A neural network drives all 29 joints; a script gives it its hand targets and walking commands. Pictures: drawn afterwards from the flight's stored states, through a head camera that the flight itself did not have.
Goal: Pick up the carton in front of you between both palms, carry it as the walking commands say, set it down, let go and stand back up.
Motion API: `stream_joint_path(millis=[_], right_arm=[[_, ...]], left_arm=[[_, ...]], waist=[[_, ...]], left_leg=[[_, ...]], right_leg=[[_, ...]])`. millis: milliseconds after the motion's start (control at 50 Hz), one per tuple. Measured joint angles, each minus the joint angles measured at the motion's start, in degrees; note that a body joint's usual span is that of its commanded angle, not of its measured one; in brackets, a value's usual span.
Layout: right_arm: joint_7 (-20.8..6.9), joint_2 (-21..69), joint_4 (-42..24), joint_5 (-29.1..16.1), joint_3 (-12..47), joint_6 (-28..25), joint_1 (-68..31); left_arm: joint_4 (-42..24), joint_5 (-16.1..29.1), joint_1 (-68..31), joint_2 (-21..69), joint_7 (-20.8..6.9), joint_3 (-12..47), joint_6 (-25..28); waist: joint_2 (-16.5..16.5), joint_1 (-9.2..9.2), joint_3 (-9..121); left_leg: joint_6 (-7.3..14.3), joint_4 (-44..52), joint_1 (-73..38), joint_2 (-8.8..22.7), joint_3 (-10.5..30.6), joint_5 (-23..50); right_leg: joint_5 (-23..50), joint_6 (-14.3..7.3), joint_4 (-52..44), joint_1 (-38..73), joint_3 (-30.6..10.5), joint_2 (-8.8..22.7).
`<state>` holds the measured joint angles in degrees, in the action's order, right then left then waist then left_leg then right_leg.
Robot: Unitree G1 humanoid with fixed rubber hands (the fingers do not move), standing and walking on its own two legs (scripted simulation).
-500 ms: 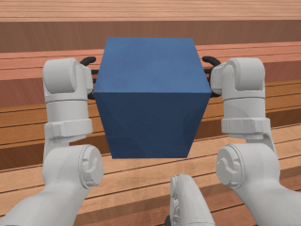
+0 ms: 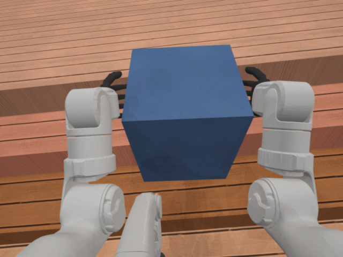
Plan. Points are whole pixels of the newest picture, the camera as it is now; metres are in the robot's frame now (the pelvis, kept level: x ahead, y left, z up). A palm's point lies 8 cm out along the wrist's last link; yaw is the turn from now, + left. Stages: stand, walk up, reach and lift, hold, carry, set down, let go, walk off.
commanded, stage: carry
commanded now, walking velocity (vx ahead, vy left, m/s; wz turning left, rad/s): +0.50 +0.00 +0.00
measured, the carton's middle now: (183, 119) +0.40 +0.01 +0.13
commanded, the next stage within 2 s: none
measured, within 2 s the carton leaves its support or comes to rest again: neither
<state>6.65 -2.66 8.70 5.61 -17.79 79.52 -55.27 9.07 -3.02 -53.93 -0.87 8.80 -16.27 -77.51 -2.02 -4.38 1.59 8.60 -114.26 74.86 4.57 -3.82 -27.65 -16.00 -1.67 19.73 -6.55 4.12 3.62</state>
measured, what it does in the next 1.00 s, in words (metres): climbs: left foot 0.17 m higher, then right foot 0.17 m higher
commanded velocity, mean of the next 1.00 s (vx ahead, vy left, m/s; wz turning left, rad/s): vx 0.50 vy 0.00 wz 0.00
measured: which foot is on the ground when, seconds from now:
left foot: up 0.00-0.04, down 0.06-0.60, up 0.62-1.00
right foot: down 0.00-0.12, up 0.14-0.54, down 0.56-1.00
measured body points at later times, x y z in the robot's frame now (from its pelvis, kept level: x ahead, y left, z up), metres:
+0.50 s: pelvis +0.30 +0.01 +0.17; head +0.31 +0.05 +0.62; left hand +0.71 +0.14 +0.37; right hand +0.68 -0.16 +0.39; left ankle +0.19 +0.11 -0.58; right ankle +0.46 -0.11 -0.30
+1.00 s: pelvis +0.61 +0.03 +0.35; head +0.61 +0.00 +0.80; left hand +0.99 +0.20 +0.56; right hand +1.02 -0.10 +0.55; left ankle +0.75 +0.17 -0.14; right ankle +0.52 -0.12 -0.40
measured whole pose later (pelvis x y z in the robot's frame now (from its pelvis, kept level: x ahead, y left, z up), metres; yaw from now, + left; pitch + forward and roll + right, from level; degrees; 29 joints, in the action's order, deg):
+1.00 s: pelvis +0.61 +0.03 +0.35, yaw +1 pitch +3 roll +2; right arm 5.7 -3.6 13.3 7.2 -20.1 81.0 -58.5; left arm 14.8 -2.5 -57.9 -1.7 9.5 -15.9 -78.8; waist -1.0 -5.7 3.5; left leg 8.6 -102.2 72.4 6.4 -2.8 -28.9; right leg -14.5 -1.0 15.4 -3.5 3.4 6.3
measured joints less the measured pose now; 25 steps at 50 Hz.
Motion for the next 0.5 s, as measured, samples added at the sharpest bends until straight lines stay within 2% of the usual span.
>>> stream_joint_path(millis=[60,80,100,120,140,180,200,220,240,280,360,420,460,500], right_arm=[[0.9,0.0,3.9,-1.2,2.3,0.7,-1.5],[1.3,0.3,5.4,-1.6,3.2,0.5,-1.3],[1.8,0.6,6.8,-1.9,4.1,0.2,-1.0],[2.3,0.9,8.0,-2.4,5.2,0.1,-0.6],[2.5,1.1,8.4,-2.6,6.1,-0.2,-0.1],[3.3,1.7,8.8,-3.5,7.6,-1.4,1.4],[3.6,2.0,8.7,-4.0,8.1,-1.8,2.5],[3.8,2.0,8.4,-4.5,8.5,-2.0,3.3],[3.9,1.9,8.0,-5.0,8.5,-2.0,3.8],[4.0,1.3,7.0,-5.9,8.2,-2.4,3.7],[3.9,0.8,5.4,-6.4,5.9,-3.5,0.9],[3.2,1.4,4.7,-5.0,4.2,-3.5,-0.9],[2.5,1.0,4.4,-4.4,3.1,-2.7,-1.4],[1.8,0.4,4.5,-4.1,1.6,-1.6,-1.9]], left_arm=[[2.4,-0.5,-0.5,-1.2,-1.4,-2.3,-1.2],[3.3,-0.8,-0.1,-1.6,-1.9,-3.0,-1.4],[4.1,-1.2,0.5,-1.8,-2.5,-3.8,-1.5],[4.8,-1.6,1.2,-2.1,-2.9,-4.2,-1.5],[5.7,-2.1,1.2,-2.5,-3.5,-4.4,-1.3],[6.7,-2.8,1.8,-2.8,-4.2,-5.3,-0.5],[6.5,-3.3,2.5,-2.6,-4.4,-5.9,-0.4],[5.9,-3.7,3.1,-2.1,-4.4,-6.3,-0.5],[5.0,-4.2,3.6,-1.6,-4.4,-6.5,-0.7],[3.0,-4.7,3.7,-0.9,-4.3,-6.1,-0.9],[-0.7,-4.6,1.6,-1.2,-3.8,-4.8,-1.2],[-1.2,-4.0,-0.4,-2.3,-3.4,-4.1,-1.8],[-0.4,-3.9,-1.8,-2.5,-2.9,-3.1,-2.4],[1.2,-3.1,-3.2,-2.5,-2.3,-2.1,-3.0]], waist=[[0.6,2.68,2.7],[0.9,4.20,3.5],[0.7,6.01,3.8],[0.5,8.05,3.5],[1.2,10.26,2.5],[2.7,13.44,0.6],[3.3,14.55,0.2],[3.5,15.30,-0.2],[3.4,15.65,-0.7],[3.2,15.58,-1.7],[3.1,14.10,-2.1],[4.0,13.32,-0.4],[4.0,12.12,0.4],[3.5,9.86,1.5]], left_leg=[[1.2,25.3,-6.6,0.1,-5.5,6.8],[1.7,29.7,-11.7,-1.3,-6.8,3.7],[1.6,37.3,-18.8,-3.2,-7.8,6.1],[0.8,45.5,-26.2,-5.3,-7.6,3.2],[0.4,48.1,-29.3,-6.6,-7.7,0.3],[-1.1,52.5,-34.2,-7.4,-7.4,1.4],[-2.0,55.8,-37.0,-7.6,-7.0,2.9],[-2.7,59.3,-39.8,-7.7,-6.5,4.3],[-3.0,63.0,-42.6,-7.7,-5.9,5.3],[-3.7,70.3,-48.4,-7.3,-5.0,7.0],[-4.1,81.3,-57.6,-5.7,-3.4,8.9],[-5.3,86.9,-63.7,-4.6,-1.7,8.4],[-6.5,91.5,-68.7,-3.0,-0.5,8.1],[-7.3,98.4,-74.1,-0.9,-0.3,9.8]], right_leg=[[5.4,-0.9,-8.6,5.4,1.8,2.9],[8.1,-0.9,-7.9,5.3,3.0,3.9],[11.3,-1.2,-3.8,3.7,4.0,4.9],[18.7,-1.8,4.4,0.7,4.4,6.0],[19.6,-1.4,17.7,-3.7,1.1,6.1],[13.0,-0.3,51.2,-14.8,-8.2,-0.1],[10.1,-0.8,64.8,-19.5,-10.1,-3.5],[7.9,-1.9,74.4,-23.7,-10.5,-6.2],[6.4,-3.0,80.8,-27.8,-10.0,-7.9],[4.8,-4.4,86.0,-35.5,-7.7,-8.5],[-1.4,-5.3,85.2,-48.7,-2.9,-5.1],[-11.3,-6.2,95.9,-60.1,-1.9,-2.5],[-13.3,-6.3,95.1,-66.2,-1.0,-0.5],[-11.2,-6.4,83.5,-68.4,1.7,1.2]])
